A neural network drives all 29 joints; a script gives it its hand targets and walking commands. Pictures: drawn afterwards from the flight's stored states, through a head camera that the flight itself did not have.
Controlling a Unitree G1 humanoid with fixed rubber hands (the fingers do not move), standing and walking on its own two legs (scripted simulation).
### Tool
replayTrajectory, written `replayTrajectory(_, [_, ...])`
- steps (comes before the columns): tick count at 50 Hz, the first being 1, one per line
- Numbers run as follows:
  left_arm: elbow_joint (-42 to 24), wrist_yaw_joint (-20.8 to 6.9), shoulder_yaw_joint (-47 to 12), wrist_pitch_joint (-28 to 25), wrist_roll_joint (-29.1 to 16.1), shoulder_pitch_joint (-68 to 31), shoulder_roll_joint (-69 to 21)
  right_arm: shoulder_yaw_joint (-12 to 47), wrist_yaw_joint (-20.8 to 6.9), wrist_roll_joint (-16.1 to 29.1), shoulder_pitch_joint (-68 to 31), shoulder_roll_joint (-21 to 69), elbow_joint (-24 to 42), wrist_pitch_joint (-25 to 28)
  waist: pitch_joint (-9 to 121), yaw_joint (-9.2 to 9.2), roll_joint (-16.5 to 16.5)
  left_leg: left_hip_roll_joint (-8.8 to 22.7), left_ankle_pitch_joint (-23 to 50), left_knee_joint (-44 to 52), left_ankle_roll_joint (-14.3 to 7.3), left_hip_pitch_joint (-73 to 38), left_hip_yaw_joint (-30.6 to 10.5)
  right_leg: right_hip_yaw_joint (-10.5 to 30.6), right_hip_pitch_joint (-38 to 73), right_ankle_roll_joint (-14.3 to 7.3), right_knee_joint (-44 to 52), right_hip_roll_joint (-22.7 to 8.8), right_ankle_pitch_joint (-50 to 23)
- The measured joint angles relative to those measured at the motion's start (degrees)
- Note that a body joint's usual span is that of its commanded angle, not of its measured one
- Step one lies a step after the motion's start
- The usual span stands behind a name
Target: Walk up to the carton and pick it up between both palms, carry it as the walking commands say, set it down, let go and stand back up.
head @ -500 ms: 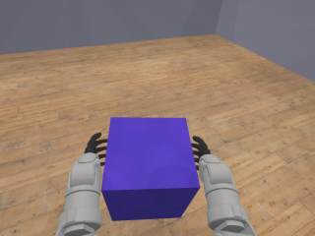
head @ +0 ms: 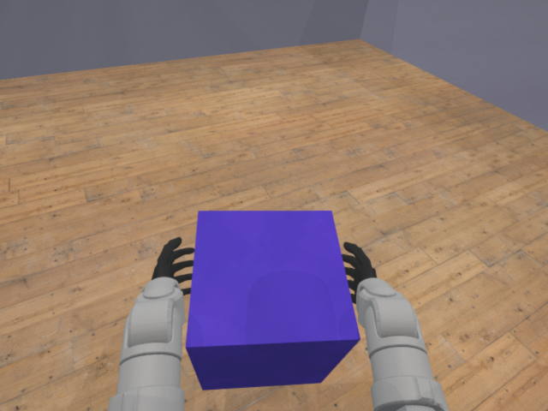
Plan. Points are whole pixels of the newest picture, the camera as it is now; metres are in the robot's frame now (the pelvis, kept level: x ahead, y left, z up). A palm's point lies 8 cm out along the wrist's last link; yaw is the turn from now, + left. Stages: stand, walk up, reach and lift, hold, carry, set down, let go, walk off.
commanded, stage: reach and lift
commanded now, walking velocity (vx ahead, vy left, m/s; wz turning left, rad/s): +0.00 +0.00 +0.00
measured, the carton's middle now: (264, 303) +0.31 +0.01 -0.03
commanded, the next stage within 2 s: hold in 0.48 s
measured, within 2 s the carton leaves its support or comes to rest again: neither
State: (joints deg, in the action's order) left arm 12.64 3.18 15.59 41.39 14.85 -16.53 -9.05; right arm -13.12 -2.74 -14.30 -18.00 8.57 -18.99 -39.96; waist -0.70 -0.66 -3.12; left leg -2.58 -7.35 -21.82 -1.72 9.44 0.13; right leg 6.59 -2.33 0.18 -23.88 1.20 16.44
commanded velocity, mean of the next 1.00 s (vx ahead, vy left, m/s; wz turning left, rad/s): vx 0.00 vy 0.00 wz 0.00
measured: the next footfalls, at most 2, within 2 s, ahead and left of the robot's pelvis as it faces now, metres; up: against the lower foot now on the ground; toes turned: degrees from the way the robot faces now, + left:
none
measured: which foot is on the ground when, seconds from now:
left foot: down 0.00-1.00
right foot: down 0.00-1.00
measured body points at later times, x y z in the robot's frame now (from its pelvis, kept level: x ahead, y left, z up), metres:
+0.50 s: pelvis -0.01 -0.02 +0.00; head -0.06 +0.00 +0.45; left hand +0.28 +0.15 +0.03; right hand +0.28 -0.16 +0.03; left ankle +0.05 +0.10 -0.74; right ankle -0.03 -0.13 -0.74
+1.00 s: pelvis -0.02 +0.00 +0.00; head -0.06 +0.03 +0.44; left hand +0.29 +0.16 +0.03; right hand +0.29 -0.14 +0.04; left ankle +0.05 +0.10 -0.74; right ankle -0.03 -0.13 -0.74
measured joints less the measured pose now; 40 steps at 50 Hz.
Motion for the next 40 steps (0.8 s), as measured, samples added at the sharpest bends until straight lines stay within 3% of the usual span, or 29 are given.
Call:
replayTrajectory(7, [-2.24,-0.51,-1.62,0.51,-0.95,2.59,0.62,2.76,1.13,0.85,3.50,-0.01,3.65,-1.02,0.36,0.63,0.47,0.03,0.26,1.26,0.27,-1.44,-0.61,-0.54,1.70,-0.30,1.54,0.02,-0.29])
replayTrajectory(17, [-3.98,-1.19,-2.82,1.28,-0.86,5.18,1.12,5.06,1.63,0.97,5.23,-0.35,5.48,-2.68,-0.17,0.20,0.73,0.44,1.06,2.00,0.91,-2.63,-1.43,-1.28,2.56,-0.93,1.29,0.55,-0.48])
replayTrajectory(40, [2.52,-2.59,0.42,0.36,0.33,-1.33,2.42,1.20,2.51,-0.41,-0.56,1.06,-0.68,-1.21,-1.08,-0.05,-0.11,0.46,0.11,-3.08,0.79,0.04,-1.62,-1.62,-0.02,-0.69,-3.95,0.92,0.77])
